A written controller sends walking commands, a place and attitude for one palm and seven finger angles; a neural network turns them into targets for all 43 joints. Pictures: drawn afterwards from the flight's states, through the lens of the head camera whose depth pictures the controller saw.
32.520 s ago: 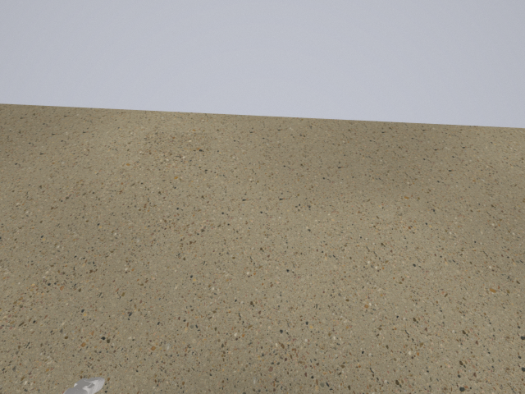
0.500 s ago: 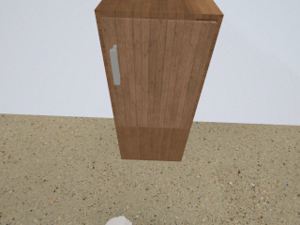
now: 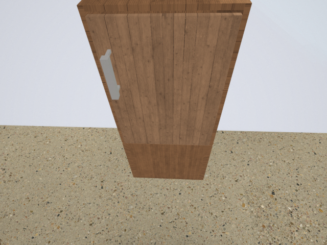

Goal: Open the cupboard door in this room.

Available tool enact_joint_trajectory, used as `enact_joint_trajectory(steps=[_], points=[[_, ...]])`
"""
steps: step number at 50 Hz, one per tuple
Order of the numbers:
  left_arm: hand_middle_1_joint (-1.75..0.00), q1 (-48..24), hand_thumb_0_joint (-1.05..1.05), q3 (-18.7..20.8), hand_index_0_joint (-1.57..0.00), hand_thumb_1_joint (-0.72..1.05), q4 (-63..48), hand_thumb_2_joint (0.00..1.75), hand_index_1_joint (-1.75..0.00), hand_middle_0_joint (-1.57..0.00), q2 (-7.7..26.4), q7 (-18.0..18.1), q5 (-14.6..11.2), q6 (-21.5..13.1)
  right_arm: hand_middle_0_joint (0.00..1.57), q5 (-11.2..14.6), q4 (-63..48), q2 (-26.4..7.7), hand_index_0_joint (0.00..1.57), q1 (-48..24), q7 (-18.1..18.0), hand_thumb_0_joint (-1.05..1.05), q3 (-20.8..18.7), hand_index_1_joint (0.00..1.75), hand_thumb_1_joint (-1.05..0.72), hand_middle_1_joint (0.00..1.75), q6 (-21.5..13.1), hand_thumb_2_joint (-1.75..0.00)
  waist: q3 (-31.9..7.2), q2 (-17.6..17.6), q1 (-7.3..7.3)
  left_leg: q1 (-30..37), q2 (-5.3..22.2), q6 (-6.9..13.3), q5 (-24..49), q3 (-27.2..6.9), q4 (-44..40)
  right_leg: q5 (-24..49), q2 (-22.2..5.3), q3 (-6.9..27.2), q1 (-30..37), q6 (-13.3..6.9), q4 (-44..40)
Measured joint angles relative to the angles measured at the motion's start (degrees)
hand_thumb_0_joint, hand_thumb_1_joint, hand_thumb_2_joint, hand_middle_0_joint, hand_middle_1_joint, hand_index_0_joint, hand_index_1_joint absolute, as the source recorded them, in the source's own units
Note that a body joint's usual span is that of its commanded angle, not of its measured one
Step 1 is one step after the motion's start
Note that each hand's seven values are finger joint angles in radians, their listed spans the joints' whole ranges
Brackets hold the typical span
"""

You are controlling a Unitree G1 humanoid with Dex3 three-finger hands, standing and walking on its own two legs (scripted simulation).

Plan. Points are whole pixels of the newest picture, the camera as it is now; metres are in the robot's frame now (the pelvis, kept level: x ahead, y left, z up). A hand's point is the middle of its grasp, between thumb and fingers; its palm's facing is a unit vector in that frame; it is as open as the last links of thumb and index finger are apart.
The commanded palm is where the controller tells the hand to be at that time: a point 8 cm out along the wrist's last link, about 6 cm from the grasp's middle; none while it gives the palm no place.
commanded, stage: come to a stop and stand still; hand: left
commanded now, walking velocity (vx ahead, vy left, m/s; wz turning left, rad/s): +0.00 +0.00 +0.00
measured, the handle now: (112, 75) +0.58 +0.21 +0.10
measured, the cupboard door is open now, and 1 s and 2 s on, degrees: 0 0 0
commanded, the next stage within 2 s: look again from close up in 1.22 s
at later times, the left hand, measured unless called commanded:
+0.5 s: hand out of the picture +0.08 +0.16 -0.17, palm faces +0.08 -0.97 -0.23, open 7.4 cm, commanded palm none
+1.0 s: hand out of the picture +0.03 +0.15 -0.15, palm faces +0.03 -0.97 -0.23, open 7.4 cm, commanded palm none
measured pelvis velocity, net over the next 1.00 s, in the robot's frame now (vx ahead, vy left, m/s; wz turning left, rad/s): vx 0.00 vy -0.04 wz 0.01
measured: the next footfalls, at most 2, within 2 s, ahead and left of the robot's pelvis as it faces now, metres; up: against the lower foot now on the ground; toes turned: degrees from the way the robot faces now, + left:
left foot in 0.30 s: +0.13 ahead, +0.06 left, +0.00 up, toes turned +2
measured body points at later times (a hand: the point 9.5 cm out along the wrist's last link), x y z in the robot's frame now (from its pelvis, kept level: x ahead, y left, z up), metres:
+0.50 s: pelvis +0.05 -0.02 +0.01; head +0.10 -0.02 +0.45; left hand +0.07 +0.21 -0.15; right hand +0.16 -0.24 -0.15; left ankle +0.11 +0.09 -0.72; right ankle +0.01 -0.12 -0.69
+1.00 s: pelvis +0.00 -0.04 +0.01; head -0.01 -0.05 +0.46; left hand +0.03 +0.20 -0.14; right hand +0.02 -0.27 -0.15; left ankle +0.09 +0.06 -0.72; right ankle +0.02 -0.14 -0.72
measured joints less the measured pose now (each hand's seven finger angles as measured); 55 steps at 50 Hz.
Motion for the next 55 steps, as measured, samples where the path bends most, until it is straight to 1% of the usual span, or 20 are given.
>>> enact_joint_trajectory(steps=[2,4,5,8,12,14,15,16,19,21,24,26,28,32,34,37,39,44,48,55], points=[[-0.29,-0.1,0.02,-0.1,-0.19,0.93,-0.1,0.90,-0.29,-0.19,-0.5,0.5,-0.3,-0.3,0.20,0.1,0.5,-0.7,0.20,-0.4,0.3,0.01,-0.2,0.30,-0.91,0.30,1.1,-0.90,0.4,1.6,0.26,-4.5,0.0,1.2,-4.6,-2.0,12.1,-0.5,1.1,-1.6,1.1,-0.8,0.9],[-0.29,0.7,0.02,-0.3,-0.19,0.93,0.2,0.90,-0.29,-0.19,-1.4,0.9,-0.5,-0.6,0.20,0.0,0.8,-1.4,0.20,-1.4,0.6,0.01,-0.3,0.30,-0.91,0.29,1.5,-0.90,0.4,2.1,0.31,-8.3,-0.3,1.4,-2.4,-2.2,20.6,-0.1,1.8,-2.5,3.7,-1.2,-1.9],[-0.29,1.3,0.01,-0.6,-0.19,0.93,0.5,0.90,-0.29,-0.19,-1.9,1.2,-0.5,-0.5,0.20,0.1,0.7,-1.6,0.20,-2.0,0.6,0.01,-0.2,0.30,-0.91,0.29,1.4,-0.90,0.3,2.0,0.18,-9.5,-0.4,1.1,-0.7,-1.8,21.8,0.6,2.1,-2.7,5.2,-1.1,-3.9],[-0.29,2.1,0.01,-1.7,-0.19,0.92,1.7,0.90,-0.29,-0.19,-3.4,1.5,-0.4,0.0,0.20,0.6,0.1,-2.2,0.20,-3.8,-0.2,0.02,0.1,0.30,-0.92,0.29,1.1,-0.90,0.6,1.0,-0.13,-9.2,-1.0,-0.3,2.2,-0.2,14.6,2.0,2.5,-2.6,8.6,-1.5,-8.9],[-0.29,1.9,0.01,-2.6,-0.20,0.91,2.2,0.90,-0.30,-0.20,-4.9,1.6,-0.5,1.2,0.19,1.4,-1.2,-2.1,0.20,-6.1,-0.7,0.01,0.5,0.30,-0.92,0.29,1.4,-0.90,1.9,-0.6,0.75,-5.6,-2.4,-1.5,5.1,0.6,1.7,1.2,2.8,-1.9,10.0,-1.4,-9.4],[-0.30,1.8,0.01,-2.4,-0.20,0.91,2.2,0.90,-0.30,-0.20,-5.1,1.7,-0.7,1.9,0.19,1.3,-1.9,-1.9,0.20,-7.1,-0.9,0.01,0.5,0.30,-0.92,0.29,1.8,-0.90,2.6,-1.2,1.11,-3.2,-2.8,-1.5,8.5,0.7,-3.4,-0.4,3.0,-1.8,9.9,-1.3,-7.4],[-0.30,1.8,0.01,-2.3,-0.20,0.91,2.1,0.89,-0.30,-0.20,-5.1,1.8,-0.8,2.2,0.19,1.3,-2.3,-1.9,0.20,-7.5,-1.0,0.01,0.4,0.30,-0.91,0.29,1.9,-0.90,2.8,-1.2,1.20,-2.0,-2.6,-1.2,13.0,0.8,-5.8,-1.5,3.3,-1.9,9.7,-1.2,-5.9],[-0.30,1.7,0.01,-2.1,-0.20,0.91,1.9,0.89,-0.30,-0.20,-4.9,1.8,-0.9,2.6,0.19,1.2,-2.6,-1.8,0.20,-7.8,-1.1,0.01,0.3,0.30,-0.91,0.29,1.9,-0.90,3.1,-1.4,1.21,-1.2,-2.6,-0.1,13.7,0.7,-6.6,-2.7,3.3,-2.1,9.4,-1.0,-4.3],[-0.30,0.0,0.01,-1.7,-0.20,0.91,1.1,0.89,-0.30,-0.20,-3.8,2.5,-1.0,3.7,0.19,1.0,-3.7,-1.0,0.20,-9.4,-1.4,0.01,0.3,0.30,-0.91,0.29,2.1,-0.90,4.4,-3.2,1.88,-1.3,-3.5,2.1,9.9,1.4,-5.6,-7.4,2.2,-1.0,6.9,0.3,2.2],[-0.30,-1.3,0.01,-1.4,-0.20,0.91,0.6,0.89,-0.30,-0.20,-3.1,2.7,-1.1,4.3,0.19,0.9,-4.7,-0.9,0.20,-10.6,-1.7,0.01,0.4,0.30,-0.91,0.29,2.1,-0.90,5.1,-3.0,1.91,-1.7,-3.6,2.5,10.0,1.7,-5.8,-12.8,2.3,0.9,3.9,0.8,9.7],[-0.30,-2.9,0.01,-0.7,-0.20,0.91,-0.3,0.89,-0.30,-0.20,-2.2,2.6,-1.1,4.5,0.20,0.5,-5.9,-1.0,0.20,-12.2,-1.6,0.01,0.2,0.30,-0.91,0.29,2.4,-0.90,5.5,-1.6,1.45,-2.4,-3.3,2.3,11.4,1.3,-6.5,-14.4,2.5,2.3,1.6,1.4,15.4],[-0.30,-3.5,0.01,-0.5,-0.20,0.91,-1.1,0.89,-0.30,-0.20,-1.8,2.5,-1.0,4.3,0.20,0.4,-6.3,-1.2,0.20,-12.7,-1.5,0.01,0.1,0.30,-0.90,0.29,2.5,-0.90,5.1,-0.4,1.32,-3.1,-3.0,1.9,12.0,1.0,-6.6,-12.8,2.1,2.3,2.4,1.6,12.5],[-0.30,-2.4,0.01,-1.2,-0.20,0.91,-2.6,0.90,-0.30,-0.20,-0.9,2.9,-0.9,3.2,0.20,1.1,-7.1,-1.4,0.20,-12.4,-0.8,0.01,0.0,0.30,-0.90,0.30,2.3,-0.90,3.5,-0.1,1.62,-5.5,-2.5,1.2,11.3,1.3,-3.8,-3.9,1.7,3.9,4.9,1.5,1.7],[-0.29,-1.0,0.01,-1.9,-0.20,0.91,-4.5,0.90,-0.30,-0.20,-1.3,3.2,-0.2,1.5,0.20,0.9,-9.6,-3.1,0.20,-10.9,0.5,0.01,-0.9,0.30,-0.90,0.30,2.6,-0.90,3.2,3.8,0.35,-8.6,-2.3,0.8,0.6,-2.2,8.1,-5.8,3.8,2.6,5.3,0.4,4.2],[-0.29,-0.2,0.01,-1.9,-0.20,0.91,-5.6,0.90,-0.30,-0.20,-1.2,3.4,0.0,1.3,0.20,1.1,-10.0,-3.1,0.20,-9.8,0.4,0.01,-1.0,0.30,-0.90,0.29,3.0,-0.90,2.7,3.7,-0.08,-8.3,-3.1,1.0,-1.1,-2.5,11.1,-6.2,3.8,2.3,6.0,0.2,4.6],[-0.30,0.4,0.01,-2.0,-0.20,0.90,-6.8,0.90,-0.30,-0.20,-0.7,3.4,-0.2,2.1,0.20,1.1,-10.3,-2.8,0.20,-7.6,0.3,0.01,-0.7,0.30,-0.90,0.29,2.8,-0.90,1.4,2.6,-0.80,-4.2,-3.4,1.2,3.6,-1.6,4.3,-6.3,3.7,1.8,6.2,0.3,5.4],[-0.30,-0.3,0.01,-2.1,-0.20,0.90,-6.9,0.90,-0.30,-0.20,-0.4,3.2,-0.5,3.2,0.20,0.7,-9.9,-2.5,0.20,-6.2,0.3,0.01,-0.3,0.30,-0.90,0.29,2.4,-0.90,1.1,1.7,-0.94,-3.8,-3.6,2.3,7.7,-1.3,2.9,-6.4,3.4,1.8,6.0,0.6,5.9],[-0.30,-0.7,0.01,-2.4,-0.20,0.90,-6.5,0.89,-0.30,-0.20,-0.8,2.4,-0.7,3.7,0.20,0.1,-8.0,-2.6,0.20,-2.8,0.2,0.01,0.6,0.30,-0.91,0.29,2.3,-0.90,-0.2,1.3,-0.81,-4.0,-3.5,2.9,9.9,-0.9,-1.4,-4.5,4.0,2.5,5.2,0.1,2.5],[-0.30,0.8,0.01,-2.6,-0.20,0.90,-5.2,0.89,-0.30,-0.20,-0.9,1.9,-0.6,3.3,0.20,0.1,-5.9,-2.8,0.20,-0.9,0.1,0.01,0.8,0.30,-0.91,0.29,2.7,-0.90,-0.6,0.8,-0.86,-3.6,-3.8,2.3,8.9,-1.2,-4.6,-1.7,4.0,2.5,5.5,-0.4,-1.2],[-0.30,2.9,0.01,-2.9,-0.20,0.90,-1.3,0.90,-0.30,-0.20,-0.6,1.6,-1.0,3.7,0.20,0.2,-3.4,-2.4,0.20,2.3,-0.1,0.01,1.1,0.30,-0.91,0.29,2.0,-0.90,-0.4,-0.4,-1.95,-3.6,-3.5,1.6,9.8,-1.7,-6.0,1.0,4.4,2.2,5.6,-0.5,-3.2]])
